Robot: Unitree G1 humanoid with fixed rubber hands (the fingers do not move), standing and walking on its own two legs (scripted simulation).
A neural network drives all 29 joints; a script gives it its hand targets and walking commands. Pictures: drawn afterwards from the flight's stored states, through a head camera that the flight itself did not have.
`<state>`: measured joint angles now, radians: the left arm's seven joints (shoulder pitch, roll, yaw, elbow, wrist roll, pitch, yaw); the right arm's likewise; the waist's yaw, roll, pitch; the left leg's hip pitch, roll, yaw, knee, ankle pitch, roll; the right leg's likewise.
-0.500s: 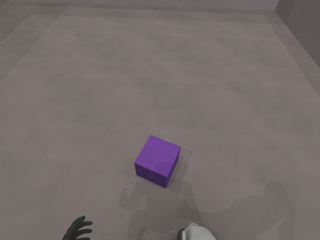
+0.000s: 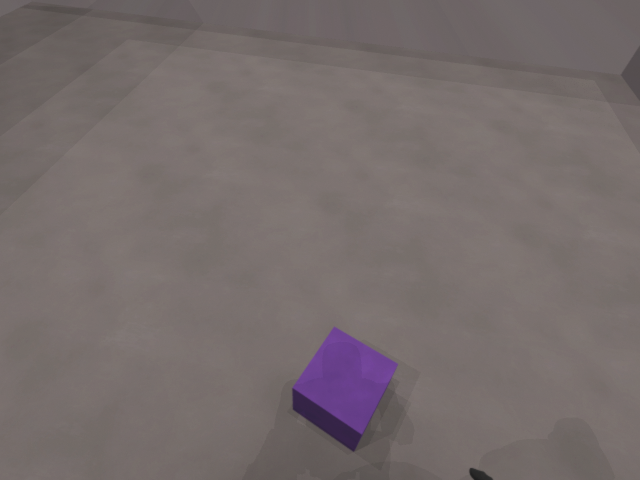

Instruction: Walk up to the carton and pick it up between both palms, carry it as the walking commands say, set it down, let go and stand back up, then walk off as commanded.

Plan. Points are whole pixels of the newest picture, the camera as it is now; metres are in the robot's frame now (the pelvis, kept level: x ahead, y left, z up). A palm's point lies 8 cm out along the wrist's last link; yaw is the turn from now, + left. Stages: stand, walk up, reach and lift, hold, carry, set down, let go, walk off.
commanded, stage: walk up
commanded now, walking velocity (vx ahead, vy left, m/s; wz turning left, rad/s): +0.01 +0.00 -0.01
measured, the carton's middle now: (343, 387) +0.48 -0.07 -0.68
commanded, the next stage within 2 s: none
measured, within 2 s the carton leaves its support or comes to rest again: neither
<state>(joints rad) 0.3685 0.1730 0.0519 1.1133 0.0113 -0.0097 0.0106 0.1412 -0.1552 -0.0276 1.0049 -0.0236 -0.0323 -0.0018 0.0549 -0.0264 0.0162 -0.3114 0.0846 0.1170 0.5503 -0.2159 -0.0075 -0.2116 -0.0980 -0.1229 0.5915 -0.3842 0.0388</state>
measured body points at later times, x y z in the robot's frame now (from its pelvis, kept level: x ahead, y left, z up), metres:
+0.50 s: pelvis +0.06 +0.00 +0.01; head +0.06 +0.00 +0.46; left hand +0.08 +0.22 -0.15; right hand +0.08 -0.22 -0.15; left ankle +0.04 +0.12 -0.73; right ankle +0.02 -0.12 -0.73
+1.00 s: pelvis +0.06 -0.02 +0.01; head +0.06 -0.02 +0.46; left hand +0.02 +0.17 -0.15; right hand +0.06 -0.23 -0.15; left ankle +0.04 +0.12 -0.73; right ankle +0.02 -0.12 -0.73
